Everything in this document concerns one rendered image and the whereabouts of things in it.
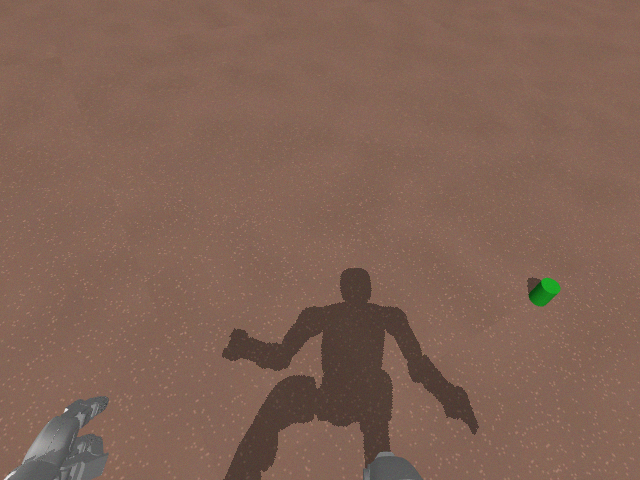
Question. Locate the left robot hand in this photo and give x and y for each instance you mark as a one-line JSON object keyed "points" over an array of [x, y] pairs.
{"points": [[80, 458]]}

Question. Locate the left robot arm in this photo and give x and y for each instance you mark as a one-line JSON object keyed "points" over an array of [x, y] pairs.
{"points": [[35, 470]]}

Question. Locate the can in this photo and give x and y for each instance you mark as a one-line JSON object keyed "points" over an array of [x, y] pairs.
{"points": [[546, 290]]}

